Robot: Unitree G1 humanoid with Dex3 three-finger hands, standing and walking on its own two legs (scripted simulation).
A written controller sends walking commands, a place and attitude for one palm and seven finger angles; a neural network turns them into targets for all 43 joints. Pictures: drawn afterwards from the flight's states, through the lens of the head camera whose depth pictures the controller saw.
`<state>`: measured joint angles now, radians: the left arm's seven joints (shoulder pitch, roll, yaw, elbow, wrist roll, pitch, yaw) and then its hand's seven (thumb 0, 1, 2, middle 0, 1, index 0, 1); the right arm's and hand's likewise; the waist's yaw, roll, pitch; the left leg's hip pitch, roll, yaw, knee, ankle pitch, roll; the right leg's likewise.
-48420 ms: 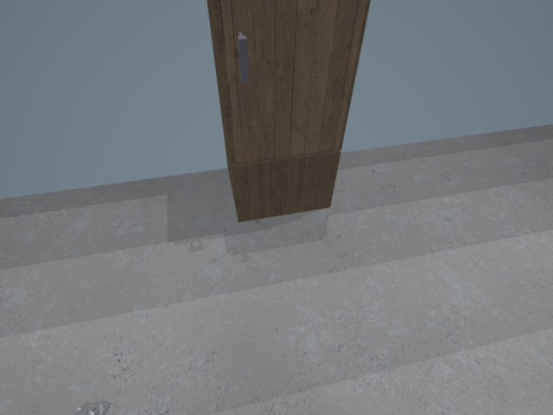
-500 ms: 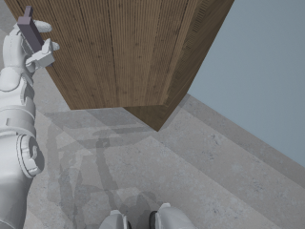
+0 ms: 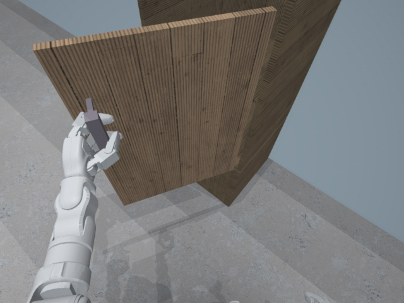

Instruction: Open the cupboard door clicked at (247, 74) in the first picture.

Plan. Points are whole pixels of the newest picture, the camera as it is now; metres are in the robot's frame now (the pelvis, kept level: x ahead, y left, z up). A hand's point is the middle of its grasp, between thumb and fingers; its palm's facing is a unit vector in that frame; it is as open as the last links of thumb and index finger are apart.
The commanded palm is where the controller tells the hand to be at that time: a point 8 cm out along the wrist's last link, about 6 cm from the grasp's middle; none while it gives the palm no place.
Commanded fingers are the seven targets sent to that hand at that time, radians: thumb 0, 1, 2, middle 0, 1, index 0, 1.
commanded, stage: pull the door open along its arc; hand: left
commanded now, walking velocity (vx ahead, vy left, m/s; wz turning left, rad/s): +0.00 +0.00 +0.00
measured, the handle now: (100, 130) +0.44 +0.21 +0.08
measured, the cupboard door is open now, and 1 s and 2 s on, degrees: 61 86 89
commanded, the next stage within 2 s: open thumb and fingers to let go in 0.52 s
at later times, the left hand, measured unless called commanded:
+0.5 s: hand (155, 198) +0.29 +0.09 +0.07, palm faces +0.45 -0.89 +0.01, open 5.9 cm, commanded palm +0.23 +0.12 +0.07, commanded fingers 0.00 0.90 0.90 -0.40 -1.35 -0.40 -1.35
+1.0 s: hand (169, 206) +0.28 +0.06 +0.07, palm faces +0.46 -0.89 +0.00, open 9.7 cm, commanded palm +0.23 +0.11 +0.07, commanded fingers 0.00 -0.50 0.30 -0.30 -1.20 -0.30 -1.20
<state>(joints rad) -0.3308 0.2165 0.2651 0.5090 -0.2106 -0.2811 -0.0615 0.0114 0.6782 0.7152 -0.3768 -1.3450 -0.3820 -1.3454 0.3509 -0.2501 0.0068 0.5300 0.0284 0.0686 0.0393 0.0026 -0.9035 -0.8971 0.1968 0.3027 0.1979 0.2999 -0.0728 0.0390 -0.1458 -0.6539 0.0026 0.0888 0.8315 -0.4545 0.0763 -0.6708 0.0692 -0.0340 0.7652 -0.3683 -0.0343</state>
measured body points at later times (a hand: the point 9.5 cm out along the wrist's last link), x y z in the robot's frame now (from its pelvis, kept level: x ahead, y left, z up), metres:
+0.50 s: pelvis -0.02 -0.04 +0.00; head +0.00 -0.06 +0.45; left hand +0.26 +0.13 +0.07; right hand +0.14 -0.25 -0.11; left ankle -0.03 +0.06 -0.70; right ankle -0.01 -0.10 -0.70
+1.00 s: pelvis -0.03 -0.07 +0.00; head -0.01 -0.09 +0.45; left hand +0.25 +0.11 +0.08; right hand +0.17 -0.27 -0.10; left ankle -0.03 +0.06 -0.70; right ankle -0.01 -0.10 -0.70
